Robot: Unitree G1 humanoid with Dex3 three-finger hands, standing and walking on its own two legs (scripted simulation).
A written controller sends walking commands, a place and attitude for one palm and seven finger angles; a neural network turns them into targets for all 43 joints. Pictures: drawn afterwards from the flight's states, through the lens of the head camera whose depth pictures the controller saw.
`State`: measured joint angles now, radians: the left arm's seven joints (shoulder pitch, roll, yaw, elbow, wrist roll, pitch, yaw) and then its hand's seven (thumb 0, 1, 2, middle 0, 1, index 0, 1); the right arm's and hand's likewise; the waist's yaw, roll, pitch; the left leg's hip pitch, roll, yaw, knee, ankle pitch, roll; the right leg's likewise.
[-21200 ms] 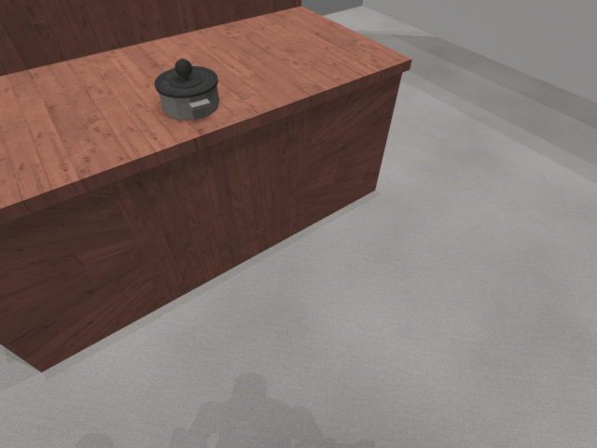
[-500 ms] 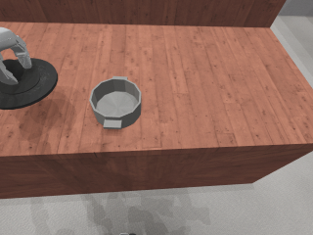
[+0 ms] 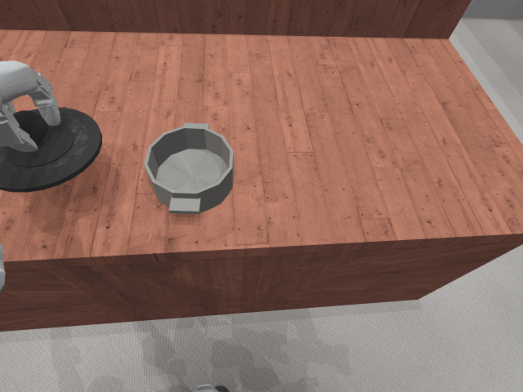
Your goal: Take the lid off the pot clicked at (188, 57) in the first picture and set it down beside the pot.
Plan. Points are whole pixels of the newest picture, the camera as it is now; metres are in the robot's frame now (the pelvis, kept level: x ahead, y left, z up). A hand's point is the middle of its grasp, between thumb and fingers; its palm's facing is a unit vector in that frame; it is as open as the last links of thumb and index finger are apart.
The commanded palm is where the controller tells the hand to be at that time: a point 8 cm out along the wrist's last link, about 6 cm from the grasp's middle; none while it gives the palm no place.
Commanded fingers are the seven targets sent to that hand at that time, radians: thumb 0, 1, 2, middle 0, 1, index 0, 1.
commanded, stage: lower the lid onto the table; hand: left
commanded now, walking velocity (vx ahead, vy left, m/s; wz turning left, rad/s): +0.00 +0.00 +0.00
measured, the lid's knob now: (28, 126) +0.49 +0.32 +0.10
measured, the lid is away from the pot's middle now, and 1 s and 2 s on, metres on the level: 0.22 0.22 0.24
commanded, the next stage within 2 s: open the fingers wide in 1.90 s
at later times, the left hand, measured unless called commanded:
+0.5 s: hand (32, 139) +0.48 +0.32 +0.09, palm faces -0.48 -0.08 -0.88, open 7.4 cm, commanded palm +0.55 +0.32 +0.15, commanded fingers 0.00 0.75 0.74 -0.89 -1.09 -0.87 -1.09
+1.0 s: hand (39, 153) +0.48 +0.32 +0.06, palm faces -0.50 -0.09 -0.86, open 7.4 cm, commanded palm +0.56 +0.33 +0.12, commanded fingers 0.00 0.75 0.74 -0.89 -1.09 -0.87 -1.09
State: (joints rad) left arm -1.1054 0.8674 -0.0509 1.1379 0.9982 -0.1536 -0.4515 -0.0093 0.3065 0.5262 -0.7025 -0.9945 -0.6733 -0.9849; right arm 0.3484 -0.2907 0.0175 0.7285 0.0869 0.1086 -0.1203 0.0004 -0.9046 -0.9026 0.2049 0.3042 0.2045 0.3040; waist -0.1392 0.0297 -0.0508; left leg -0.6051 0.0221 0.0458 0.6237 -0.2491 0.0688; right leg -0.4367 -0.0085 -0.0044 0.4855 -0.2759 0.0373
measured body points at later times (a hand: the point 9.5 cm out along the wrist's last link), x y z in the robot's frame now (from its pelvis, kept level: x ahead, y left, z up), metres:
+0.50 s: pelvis +0.01 +0.00 -0.01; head +0.10 +0.02 +0.43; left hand +0.50 +0.32 +0.14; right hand -0.01 -0.29 -0.11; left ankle +0.03 +0.07 -0.73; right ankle -0.03 -0.17 -0.73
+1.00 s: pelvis +0.00 +0.00 -0.01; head +0.11 +0.03 +0.42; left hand +0.50 +0.32 +0.11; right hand -0.02 -0.29 -0.12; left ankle +0.03 +0.07 -0.73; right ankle -0.03 -0.17 -0.73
